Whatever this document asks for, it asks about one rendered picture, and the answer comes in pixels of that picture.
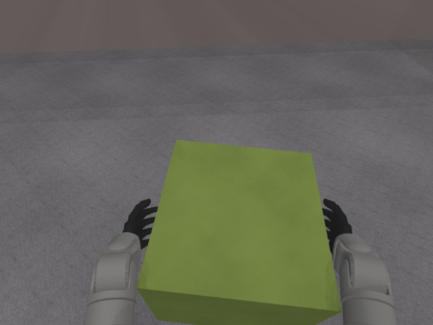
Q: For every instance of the left robot hand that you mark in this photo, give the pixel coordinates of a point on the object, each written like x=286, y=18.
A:
x=136, y=221

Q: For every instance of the carton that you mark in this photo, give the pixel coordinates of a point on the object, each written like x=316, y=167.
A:
x=239, y=238

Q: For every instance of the robot left forearm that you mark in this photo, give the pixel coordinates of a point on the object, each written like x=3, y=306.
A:
x=113, y=284

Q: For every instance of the right robot hand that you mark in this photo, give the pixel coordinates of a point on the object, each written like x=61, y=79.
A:
x=338, y=224

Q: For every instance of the robot right forearm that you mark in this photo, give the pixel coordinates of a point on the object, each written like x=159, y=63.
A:
x=365, y=287

